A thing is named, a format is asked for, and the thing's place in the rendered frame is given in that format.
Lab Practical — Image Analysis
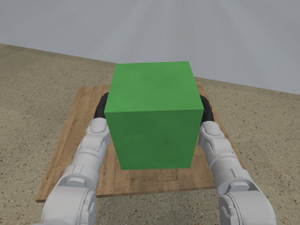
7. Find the table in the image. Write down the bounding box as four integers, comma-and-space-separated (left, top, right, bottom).
35, 82, 247, 203

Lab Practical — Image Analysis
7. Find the carton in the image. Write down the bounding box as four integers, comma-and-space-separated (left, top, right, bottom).
104, 61, 204, 171

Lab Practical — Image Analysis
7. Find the right robot forearm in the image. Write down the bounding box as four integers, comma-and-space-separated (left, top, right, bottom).
198, 121, 278, 225

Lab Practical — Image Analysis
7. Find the right robot hand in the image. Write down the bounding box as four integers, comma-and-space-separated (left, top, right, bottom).
200, 95, 215, 124

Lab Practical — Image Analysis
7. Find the left robot forearm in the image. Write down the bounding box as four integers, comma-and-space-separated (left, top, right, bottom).
41, 117, 111, 222

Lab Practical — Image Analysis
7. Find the robot right upper arm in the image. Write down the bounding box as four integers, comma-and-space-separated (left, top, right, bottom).
218, 190, 277, 225

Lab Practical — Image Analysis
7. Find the robot left upper arm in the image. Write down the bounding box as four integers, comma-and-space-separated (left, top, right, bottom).
31, 186, 97, 225

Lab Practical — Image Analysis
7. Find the left robot hand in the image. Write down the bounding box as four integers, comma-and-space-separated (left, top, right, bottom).
94, 92, 109, 119

